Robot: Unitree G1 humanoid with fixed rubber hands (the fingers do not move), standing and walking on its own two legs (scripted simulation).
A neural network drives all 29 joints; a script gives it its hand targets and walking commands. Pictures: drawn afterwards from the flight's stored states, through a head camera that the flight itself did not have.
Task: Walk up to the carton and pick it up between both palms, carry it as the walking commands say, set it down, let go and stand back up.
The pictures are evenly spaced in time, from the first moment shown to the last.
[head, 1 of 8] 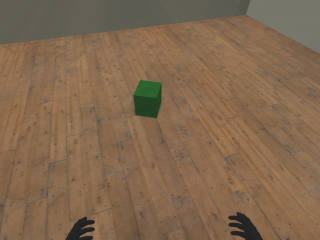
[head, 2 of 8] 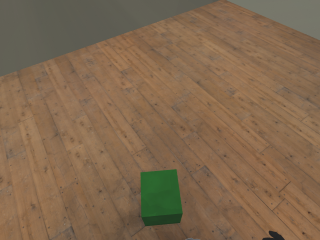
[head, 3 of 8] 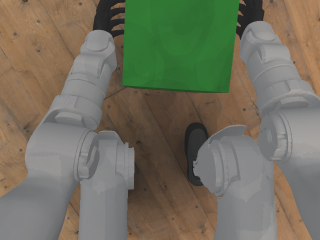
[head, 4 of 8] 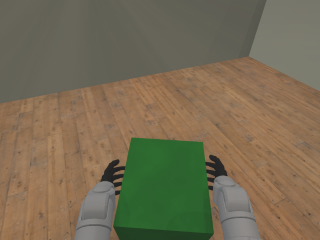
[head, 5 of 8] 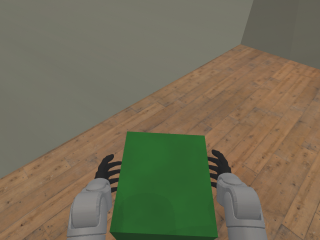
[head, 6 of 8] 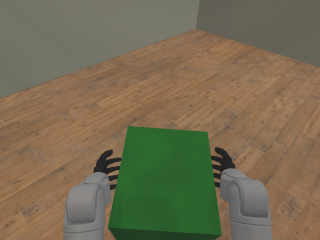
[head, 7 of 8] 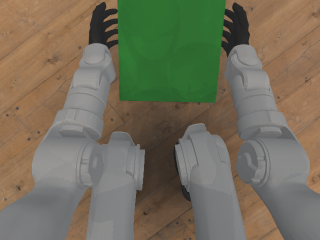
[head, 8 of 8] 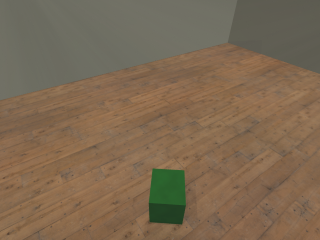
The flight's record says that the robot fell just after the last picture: no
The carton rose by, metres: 0.68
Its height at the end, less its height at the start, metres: +0.00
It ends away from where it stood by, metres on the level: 1.14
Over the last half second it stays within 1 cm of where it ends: yes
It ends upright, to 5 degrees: yes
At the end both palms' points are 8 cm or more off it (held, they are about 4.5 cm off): yes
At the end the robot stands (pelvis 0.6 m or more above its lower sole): yes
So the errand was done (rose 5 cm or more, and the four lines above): yes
